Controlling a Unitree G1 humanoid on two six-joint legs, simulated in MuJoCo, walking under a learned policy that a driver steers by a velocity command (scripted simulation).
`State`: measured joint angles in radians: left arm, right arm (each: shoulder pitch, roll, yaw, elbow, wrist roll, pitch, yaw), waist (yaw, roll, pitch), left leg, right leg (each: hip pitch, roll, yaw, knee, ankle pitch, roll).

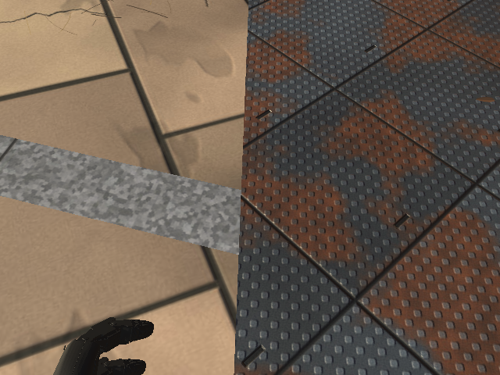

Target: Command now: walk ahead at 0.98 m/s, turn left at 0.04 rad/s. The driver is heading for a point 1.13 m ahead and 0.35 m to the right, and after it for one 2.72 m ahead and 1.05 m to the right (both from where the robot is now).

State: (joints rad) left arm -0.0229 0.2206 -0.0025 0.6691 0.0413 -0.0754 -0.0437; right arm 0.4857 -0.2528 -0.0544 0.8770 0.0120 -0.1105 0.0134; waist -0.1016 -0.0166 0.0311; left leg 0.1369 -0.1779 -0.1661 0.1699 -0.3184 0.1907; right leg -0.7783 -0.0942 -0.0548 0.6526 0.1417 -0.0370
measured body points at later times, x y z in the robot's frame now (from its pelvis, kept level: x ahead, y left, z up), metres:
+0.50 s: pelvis +0.48 -0.04 +0.00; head +0.52 -0.05 +0.45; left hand +0.46 +0.25 -0.12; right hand +0.73 -0.28 -0.04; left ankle +0.71 +0.07 -0.70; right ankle +0.28 -0.07 -0.73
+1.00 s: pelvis +0.88 -0.22 -0.04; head +0.90 -0.24 +0.41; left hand +1.23 -0.24 -0.09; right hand +0.65 -0.37 -0.16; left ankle +0.75 +0.05 -0.67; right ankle +0.96 -0.33 -0.74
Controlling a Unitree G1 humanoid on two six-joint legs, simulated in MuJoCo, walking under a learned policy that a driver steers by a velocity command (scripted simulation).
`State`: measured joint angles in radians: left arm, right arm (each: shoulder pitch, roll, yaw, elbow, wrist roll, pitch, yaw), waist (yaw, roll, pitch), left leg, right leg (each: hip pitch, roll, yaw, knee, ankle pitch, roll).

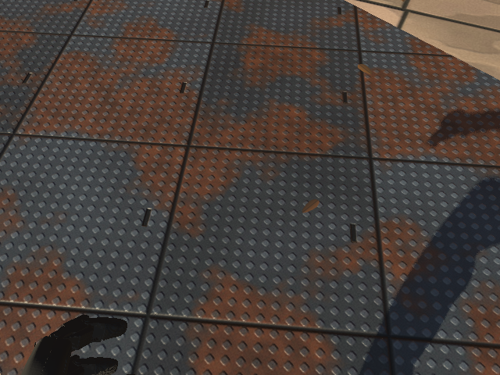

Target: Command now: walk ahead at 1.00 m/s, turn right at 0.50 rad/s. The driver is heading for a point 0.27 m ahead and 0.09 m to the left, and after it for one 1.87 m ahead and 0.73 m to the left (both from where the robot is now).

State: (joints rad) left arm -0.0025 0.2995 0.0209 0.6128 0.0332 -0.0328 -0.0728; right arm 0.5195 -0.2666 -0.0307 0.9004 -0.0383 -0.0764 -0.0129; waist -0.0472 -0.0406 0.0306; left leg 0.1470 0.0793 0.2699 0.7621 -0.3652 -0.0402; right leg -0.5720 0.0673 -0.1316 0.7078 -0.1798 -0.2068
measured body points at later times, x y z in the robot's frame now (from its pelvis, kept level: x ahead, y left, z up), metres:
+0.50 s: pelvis +0.45 +0.06 +0.01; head +0.47 +0.06 +0.46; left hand +0.43 +0.34 -0.12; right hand +0.62 -0.18 -0.10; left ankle +0.55 +0.10 -0.70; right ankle +0.21 -0.06 -0.57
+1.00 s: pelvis +0.89 +0.16 +0.04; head +0.92 +0.17 +0.48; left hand +0.85 +0.47 -0.05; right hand +1.15 -0.04 -0.07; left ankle +0.72 +0.15 -0.58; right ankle +1.01 +0.07 -0.69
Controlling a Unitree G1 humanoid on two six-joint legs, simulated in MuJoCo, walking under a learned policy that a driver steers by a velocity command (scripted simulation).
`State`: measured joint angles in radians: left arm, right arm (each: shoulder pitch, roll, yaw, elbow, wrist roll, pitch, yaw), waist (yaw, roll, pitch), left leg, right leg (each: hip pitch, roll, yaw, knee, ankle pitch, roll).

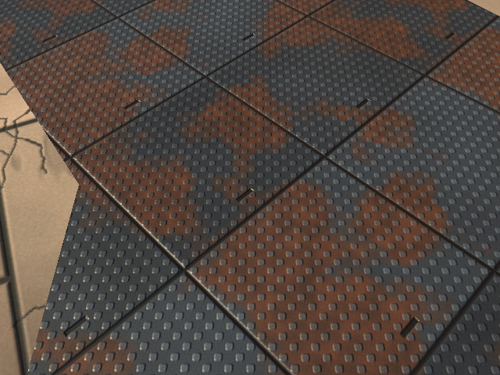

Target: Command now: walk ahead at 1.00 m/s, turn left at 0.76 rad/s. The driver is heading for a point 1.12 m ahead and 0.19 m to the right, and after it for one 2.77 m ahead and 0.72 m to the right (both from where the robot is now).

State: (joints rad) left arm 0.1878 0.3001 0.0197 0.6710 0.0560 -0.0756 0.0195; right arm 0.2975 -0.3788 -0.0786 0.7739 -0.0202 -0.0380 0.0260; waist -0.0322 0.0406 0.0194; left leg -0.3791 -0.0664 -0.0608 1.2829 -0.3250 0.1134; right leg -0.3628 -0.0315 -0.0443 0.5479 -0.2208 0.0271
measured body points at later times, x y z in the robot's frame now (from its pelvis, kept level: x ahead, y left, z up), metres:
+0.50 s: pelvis +0.45 +0.02 +0.01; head +0.47 +0.03 +0.46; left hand +0.53 +0.29 -0.12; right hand +0.50 -0.26 -0.11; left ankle +0.42 +0.11 -0.73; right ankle +0.42 -0.12 -0.63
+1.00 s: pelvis +0.90 -0.09 +0.00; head +0.92 -0.10 +0.45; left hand +1.01 +0.18 -0.12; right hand +1.01 -0.39 -0.05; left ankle +1.10 +0.04 -0.65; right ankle +0.84 -0.08 -0.73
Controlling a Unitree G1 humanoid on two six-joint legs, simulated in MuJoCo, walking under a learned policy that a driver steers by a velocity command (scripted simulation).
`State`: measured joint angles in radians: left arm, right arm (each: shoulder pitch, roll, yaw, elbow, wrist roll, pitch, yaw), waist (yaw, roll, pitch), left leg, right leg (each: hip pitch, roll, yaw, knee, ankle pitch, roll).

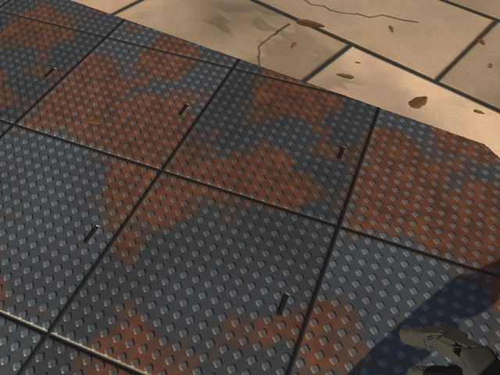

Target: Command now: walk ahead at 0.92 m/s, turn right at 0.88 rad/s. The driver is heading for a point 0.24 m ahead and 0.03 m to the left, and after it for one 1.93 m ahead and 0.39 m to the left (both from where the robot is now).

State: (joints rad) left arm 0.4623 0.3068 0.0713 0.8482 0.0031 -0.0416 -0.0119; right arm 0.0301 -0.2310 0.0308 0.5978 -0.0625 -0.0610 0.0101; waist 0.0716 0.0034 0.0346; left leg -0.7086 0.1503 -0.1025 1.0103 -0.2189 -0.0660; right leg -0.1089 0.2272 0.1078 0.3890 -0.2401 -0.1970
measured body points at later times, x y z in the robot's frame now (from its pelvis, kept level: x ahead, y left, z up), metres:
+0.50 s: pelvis +0.30 +0.07 +0.00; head +0.35 +0.08 +0.45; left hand +0.54 +0.31 -0.07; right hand +0.38 -0.23 -0.11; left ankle +0.37 +0.15 -0.73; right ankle +0.43 -0.09 -0.68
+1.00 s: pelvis +0.37 +0.05 +0.01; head +0.40 +0.06 +0.45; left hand +0.35 +0.35 -0.10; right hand +0.65 -0.11 -0.09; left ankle +0.30 +0.18 -0.70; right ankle +0.46 -0.05 -0.73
